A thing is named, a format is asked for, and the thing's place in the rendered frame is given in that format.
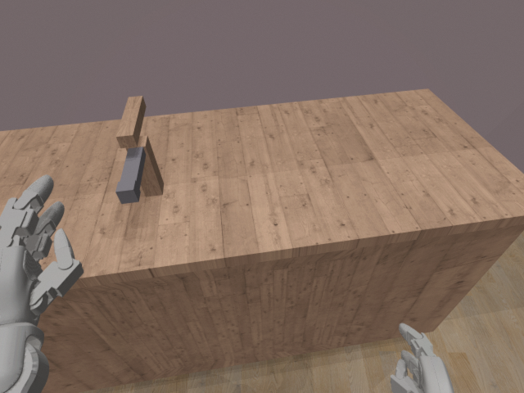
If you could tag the robot left forearm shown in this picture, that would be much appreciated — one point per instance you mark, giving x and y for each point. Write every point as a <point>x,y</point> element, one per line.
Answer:
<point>23,367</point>

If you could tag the tap lever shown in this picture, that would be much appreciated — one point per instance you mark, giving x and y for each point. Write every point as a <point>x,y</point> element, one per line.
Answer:
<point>128,188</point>

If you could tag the left robot hand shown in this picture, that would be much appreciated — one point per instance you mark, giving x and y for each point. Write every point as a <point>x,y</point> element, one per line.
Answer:
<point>24,240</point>

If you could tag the counter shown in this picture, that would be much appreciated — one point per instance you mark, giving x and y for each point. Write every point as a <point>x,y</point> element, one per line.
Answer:
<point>261,232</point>

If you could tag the right robot hand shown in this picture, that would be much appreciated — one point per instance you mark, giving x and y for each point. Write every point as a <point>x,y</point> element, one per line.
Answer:
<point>430,374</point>

